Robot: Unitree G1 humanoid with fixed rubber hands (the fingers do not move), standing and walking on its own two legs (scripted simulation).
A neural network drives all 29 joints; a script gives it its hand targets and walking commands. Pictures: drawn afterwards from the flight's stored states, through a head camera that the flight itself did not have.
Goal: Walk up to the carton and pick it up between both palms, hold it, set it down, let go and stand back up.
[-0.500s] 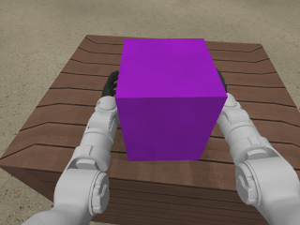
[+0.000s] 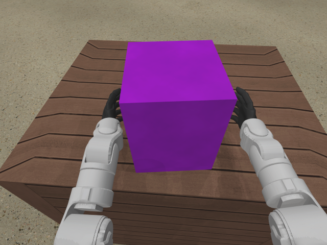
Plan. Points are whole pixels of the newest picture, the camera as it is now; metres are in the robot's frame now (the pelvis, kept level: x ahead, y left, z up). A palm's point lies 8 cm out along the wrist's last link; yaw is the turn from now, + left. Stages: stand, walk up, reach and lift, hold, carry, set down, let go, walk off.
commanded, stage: set down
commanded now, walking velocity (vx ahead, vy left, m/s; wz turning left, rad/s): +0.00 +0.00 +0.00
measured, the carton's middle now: (172, 109) +0.42 +0.03 +0.12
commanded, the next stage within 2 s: none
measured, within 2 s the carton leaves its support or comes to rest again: neither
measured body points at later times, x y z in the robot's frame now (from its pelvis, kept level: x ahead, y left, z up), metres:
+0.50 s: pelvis -0.05 -0.01 +0.00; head -0.07 -0.01 +0.45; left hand +0.28 +0.18 +0.11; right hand +0.31 -0.18 +0.11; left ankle -0.03 +0.10 -0.75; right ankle +0.03 -0.12 -0.75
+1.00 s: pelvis -0.05 -0.01 +0.00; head -0.07 -0.01 +0.45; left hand +0.24 +0.20 +0.09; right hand +0.27 -0.20 +0.09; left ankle -0.03 +0.10 -0.75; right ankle +0.03 -0.12 -0.75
